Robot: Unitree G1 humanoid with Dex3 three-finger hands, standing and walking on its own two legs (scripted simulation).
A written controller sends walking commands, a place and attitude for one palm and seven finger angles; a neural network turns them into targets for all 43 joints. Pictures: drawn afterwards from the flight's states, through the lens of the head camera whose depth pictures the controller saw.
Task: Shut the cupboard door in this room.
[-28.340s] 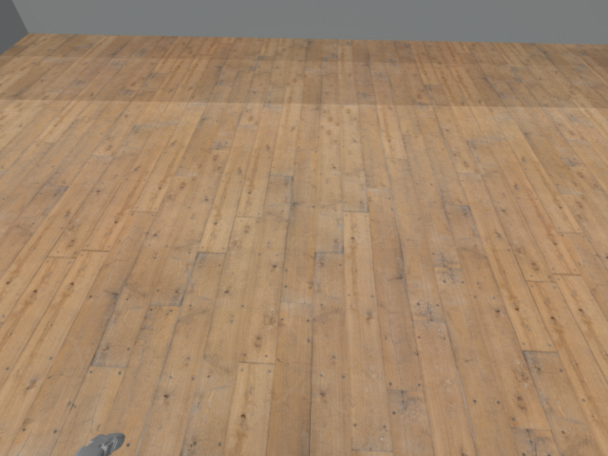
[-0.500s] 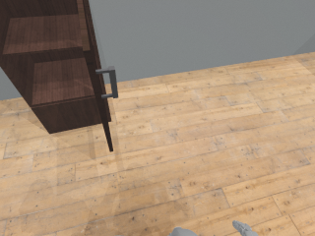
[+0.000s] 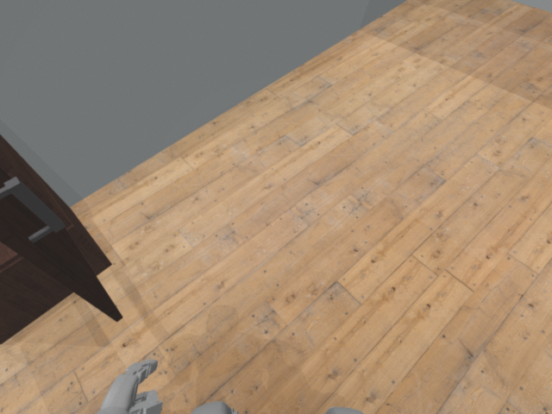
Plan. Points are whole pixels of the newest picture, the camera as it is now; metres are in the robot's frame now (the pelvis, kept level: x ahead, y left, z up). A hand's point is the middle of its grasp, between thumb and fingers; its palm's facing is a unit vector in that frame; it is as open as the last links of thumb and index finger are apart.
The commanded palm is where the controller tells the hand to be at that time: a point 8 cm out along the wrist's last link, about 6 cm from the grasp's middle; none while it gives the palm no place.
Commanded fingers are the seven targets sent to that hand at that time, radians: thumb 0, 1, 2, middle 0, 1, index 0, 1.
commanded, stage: walk around to get in front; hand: left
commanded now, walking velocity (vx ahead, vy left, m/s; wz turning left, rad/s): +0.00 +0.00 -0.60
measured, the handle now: (26, 213) +0.43 +0.45 +0.00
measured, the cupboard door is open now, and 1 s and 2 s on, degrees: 89 89 89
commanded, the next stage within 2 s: none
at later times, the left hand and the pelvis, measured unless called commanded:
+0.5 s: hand out of the picture +0.07 +0.24 -0.17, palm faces -0.14 -0.97 -0.20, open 7.4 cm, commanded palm none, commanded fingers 0.00 0.90 0.90 -0.20 -0.30 -0.20 -0.30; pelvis +0.04 +0.03 +0.01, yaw -15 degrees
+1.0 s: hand (260, 261) +0.41 +0.05 -0.17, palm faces -0.60 -0.78 -0.16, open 7.4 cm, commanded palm none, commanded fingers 0.00 0.90 0.90 -0.20 -0.30 -0.20 -0.30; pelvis +0.20 -0.03 -0.01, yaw -34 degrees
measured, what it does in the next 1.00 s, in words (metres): walks ahead, turning right: left foot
